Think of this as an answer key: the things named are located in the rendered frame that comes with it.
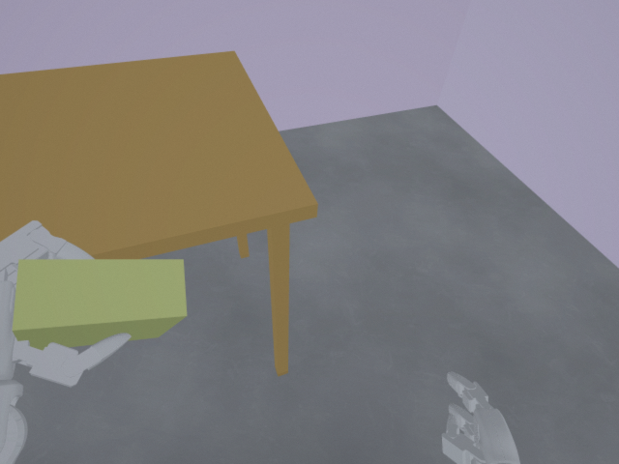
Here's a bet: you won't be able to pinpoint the robot right hand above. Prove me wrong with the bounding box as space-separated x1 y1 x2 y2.
442 371 520 464

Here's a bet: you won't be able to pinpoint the robot left forearm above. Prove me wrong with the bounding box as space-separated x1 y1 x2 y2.
0 380 28 464

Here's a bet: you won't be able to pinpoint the table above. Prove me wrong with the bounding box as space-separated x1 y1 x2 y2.
0 51 318 377

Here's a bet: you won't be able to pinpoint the robot left hand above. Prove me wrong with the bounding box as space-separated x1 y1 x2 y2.
0 220 132 388

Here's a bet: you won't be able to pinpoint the sponge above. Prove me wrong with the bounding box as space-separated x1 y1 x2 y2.
13 259 187 350

